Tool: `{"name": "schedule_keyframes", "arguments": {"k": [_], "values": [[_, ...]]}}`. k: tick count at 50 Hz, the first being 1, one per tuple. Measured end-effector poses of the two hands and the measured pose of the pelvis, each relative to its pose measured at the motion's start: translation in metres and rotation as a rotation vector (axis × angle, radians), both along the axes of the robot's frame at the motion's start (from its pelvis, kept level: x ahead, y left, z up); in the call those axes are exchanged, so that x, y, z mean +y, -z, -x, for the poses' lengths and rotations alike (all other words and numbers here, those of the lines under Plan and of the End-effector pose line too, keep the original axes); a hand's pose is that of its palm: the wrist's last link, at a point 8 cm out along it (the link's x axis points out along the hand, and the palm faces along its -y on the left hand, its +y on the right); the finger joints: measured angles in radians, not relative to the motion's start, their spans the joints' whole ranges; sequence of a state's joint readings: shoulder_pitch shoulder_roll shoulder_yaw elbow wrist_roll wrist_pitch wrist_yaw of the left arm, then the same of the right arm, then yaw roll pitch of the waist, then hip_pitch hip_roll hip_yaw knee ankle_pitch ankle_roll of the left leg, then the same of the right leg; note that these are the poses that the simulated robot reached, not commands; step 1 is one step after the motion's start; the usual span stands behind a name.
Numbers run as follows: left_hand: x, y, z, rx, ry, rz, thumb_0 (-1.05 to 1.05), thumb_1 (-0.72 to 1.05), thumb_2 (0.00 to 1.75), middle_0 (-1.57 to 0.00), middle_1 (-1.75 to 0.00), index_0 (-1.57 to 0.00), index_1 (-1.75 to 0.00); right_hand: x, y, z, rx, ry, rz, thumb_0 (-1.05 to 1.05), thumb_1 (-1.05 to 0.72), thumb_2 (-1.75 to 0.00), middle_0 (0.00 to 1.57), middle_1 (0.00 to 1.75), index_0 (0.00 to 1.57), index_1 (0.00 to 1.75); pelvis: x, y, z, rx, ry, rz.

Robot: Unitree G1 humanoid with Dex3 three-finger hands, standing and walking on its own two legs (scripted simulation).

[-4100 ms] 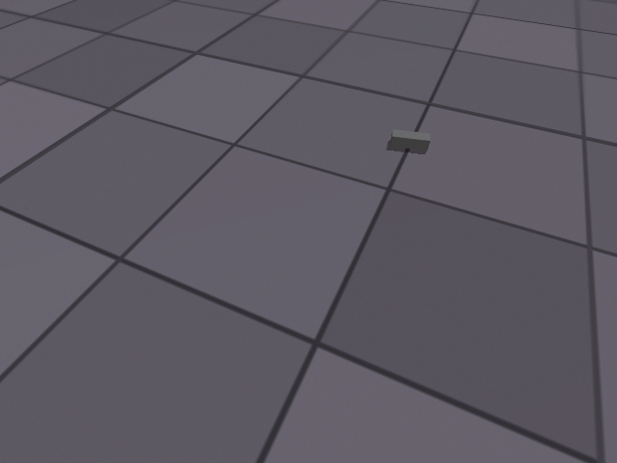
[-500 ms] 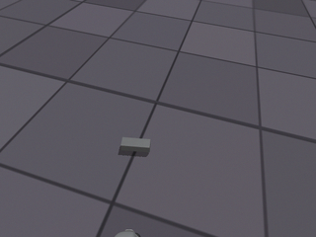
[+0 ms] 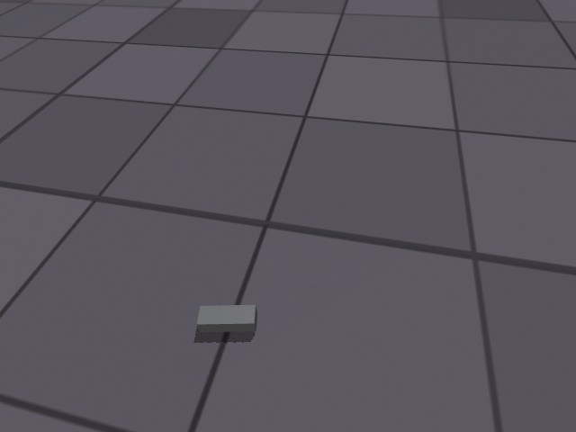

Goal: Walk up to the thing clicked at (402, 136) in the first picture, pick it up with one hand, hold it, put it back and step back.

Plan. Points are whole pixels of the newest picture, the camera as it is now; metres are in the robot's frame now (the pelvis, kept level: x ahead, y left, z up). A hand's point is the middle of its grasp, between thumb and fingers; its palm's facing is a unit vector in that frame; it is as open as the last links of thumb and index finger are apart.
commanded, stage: walk up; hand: left
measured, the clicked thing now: (228, 318) +0.65 +0.27 -0.72
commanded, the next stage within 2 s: none
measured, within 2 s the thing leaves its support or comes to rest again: neither
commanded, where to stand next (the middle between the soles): +0.21 +0.00 m, yaw +0 degrees
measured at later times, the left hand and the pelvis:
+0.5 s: hand out of the picture +0.17 +0.28 -0.15, palm faces +0.00 -0.93 -0.37, open 7.4 cm; pelvis +0.13 +0.01 +0.00, yaw +2 degrees
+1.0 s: hand (140, 372) +0.26 +0.27 -0.13, palm faces +0.00 -0.92 -0.38, open 7.4 cm; pelvis +0.18 +0.01 +0.01, yaw +2 degrees
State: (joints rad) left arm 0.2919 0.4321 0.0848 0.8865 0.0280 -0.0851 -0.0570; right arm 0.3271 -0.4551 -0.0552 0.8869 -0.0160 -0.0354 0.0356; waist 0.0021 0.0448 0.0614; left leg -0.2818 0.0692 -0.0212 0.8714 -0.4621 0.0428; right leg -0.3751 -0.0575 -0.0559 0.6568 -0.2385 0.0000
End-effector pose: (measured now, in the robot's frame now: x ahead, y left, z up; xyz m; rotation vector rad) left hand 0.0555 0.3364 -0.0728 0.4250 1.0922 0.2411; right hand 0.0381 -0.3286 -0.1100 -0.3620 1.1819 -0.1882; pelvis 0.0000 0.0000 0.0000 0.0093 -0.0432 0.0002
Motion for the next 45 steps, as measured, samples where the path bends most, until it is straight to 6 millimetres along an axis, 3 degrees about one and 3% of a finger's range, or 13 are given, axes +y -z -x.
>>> {"name": "schedule_keyframes", "arguments": {"k": [5, 11, 16, 21, 29, 35, 45], "values": [[-0.024, -0.014, -0.012, 0.010, -0.039, 0.012, 0.00, 0.90, 0.90, -0.20, -0.30, -0.20, -0.30, -0.002, -0.002, -0.049, 0.003, -0.027, -0.039, 0.01, -0.91, -0.90, 0.20, 0.30, 0.20, 0.30, -0.009, -0.014, -0.030, 0.000, -0.010, -0.001], [-0.031, -0.012, -0.025, 0.046, -0.070, 0.030, 0.00, 0.90, 0.90, -0.20, -0.30, -0.21, -0.30, 0.006, -0.012, -0.106, 0.001, -0.081, -0.063, 0.01, -0.91, -0.90, 0.20, 0.30, 0.20, 0.30, -0.014, -0.020, -0.067, 0.003, -0.029, 0.006], [-0.024, 0.007, -0.041, 0.085, -0.091, 0.048, 0.00, 0.90, 0.90, -0.20, -0.30, -0.21, -0.30, 0.019, -0.017, -0.159, -0.028, -0.113, -0.041, 0.01, -0.91, -0.90, 0.20, 0.30, 0.20, 0.30, -0.006, -0.014, -0.097, -0.001, -0.040, 0.018], [-0.011, 0.037, -0.073, 0.101, -0.092, 0.070, 0.01, 0.90, 0.90, -0.20, -0.30, -0.20, -0.30, 0.034, -0.014, -0.203, -0.105, -0.123, -0.008, 0.01, -0.91, -0.90, 0.20, 0.30, 0.20, 0.30, 0.009, 0.004, -0.122, -0.007, -0.049, 0.010], [-0.014, 0.030, -0.125, 0.077, -0.033, 0.072, 0.01, 0.91, 0.90, -0.20, -0.30, -0.20, -0.30, 0.031, -0.023, -0.219, -0.120, -0.091, -0.003, 0.01, -0.91, -0.90, 0.21, 0.30, 0.21, 0.30, 0.007, -0.004, -0.147, -0.001, -0.033, 0.007], [-0.019, 0.027, -0.139, 0.072, -0.046, 0.012, 0.00, 0.90, 0.90, -0.20, -0.30, -0.20, -0.30, 0.017, 0.000, -0.224, -0.068, -0.045, -0.020, 0.01, -0.91, -0.90, 0.20, 0.30, 0.20, 0.30, -0.005, 0.004, -0.161, -0.007, -0.030, 0.020], [-0.020, 0.021, -0.177, 0.046, -0.046, 0.039, 0.01, 0.90, 0.90, -0.20, -0.30, -0.20, -0.30, 0.033, 0.008, -0.219, 0.017, -0.030, -0.051, 0.01, -0.91, -0.90, 0.20, 0.30, 0.20, 0.30, 0.003, -0.004, -0.171, 0.004, -0.035, 0.006]]}}
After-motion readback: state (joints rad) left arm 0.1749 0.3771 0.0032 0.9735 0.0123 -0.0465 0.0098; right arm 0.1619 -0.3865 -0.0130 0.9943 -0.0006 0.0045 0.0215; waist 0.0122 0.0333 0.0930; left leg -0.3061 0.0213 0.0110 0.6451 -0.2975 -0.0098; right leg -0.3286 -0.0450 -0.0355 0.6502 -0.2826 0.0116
